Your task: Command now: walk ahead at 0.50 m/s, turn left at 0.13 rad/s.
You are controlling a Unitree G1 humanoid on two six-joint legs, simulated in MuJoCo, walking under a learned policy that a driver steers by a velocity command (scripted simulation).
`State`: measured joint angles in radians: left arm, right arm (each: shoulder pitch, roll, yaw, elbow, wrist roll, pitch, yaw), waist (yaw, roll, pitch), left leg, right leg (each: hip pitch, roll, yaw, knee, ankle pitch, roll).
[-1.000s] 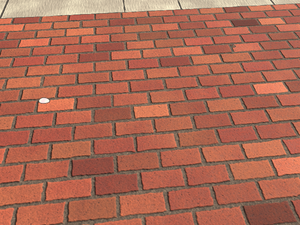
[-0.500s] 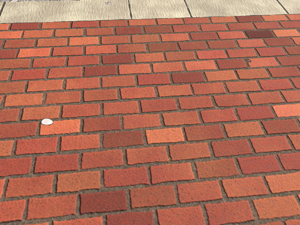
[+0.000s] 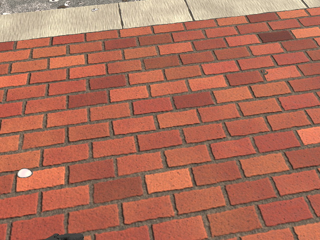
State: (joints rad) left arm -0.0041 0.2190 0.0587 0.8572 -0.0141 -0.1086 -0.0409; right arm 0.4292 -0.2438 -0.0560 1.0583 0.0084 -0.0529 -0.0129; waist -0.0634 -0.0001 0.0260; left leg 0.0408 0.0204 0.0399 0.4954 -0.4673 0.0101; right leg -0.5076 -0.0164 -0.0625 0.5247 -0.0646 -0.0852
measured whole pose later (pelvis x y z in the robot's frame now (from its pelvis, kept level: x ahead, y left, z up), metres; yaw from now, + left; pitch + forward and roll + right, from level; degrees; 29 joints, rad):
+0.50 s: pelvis +0.28 +0.02 +0.00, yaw +13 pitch +2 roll -2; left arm 0.32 0.24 0.08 1.00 -0.01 -0.07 0.03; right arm 0.05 -0.22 -0.07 0.83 0.02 -0.04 0.06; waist 0.05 0.01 0.03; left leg -0.61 0.06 0.06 0.65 -0.08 0.10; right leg 0.13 -0.02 -0.30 0.28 -0.42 0.03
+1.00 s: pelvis +0.55 +0.11 +0.02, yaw +14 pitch +2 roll +2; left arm 0.09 0.25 0.05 0.86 -0.02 -0.08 -0.04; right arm 0.29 -0.24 -0.06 0.89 -0.01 -0.09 -0.01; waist -0.05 -0.05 0.01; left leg 0.09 -0.09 0.08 0.19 -0.31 0.07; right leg -0.66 -0.08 0.00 0.58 0.10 -0.04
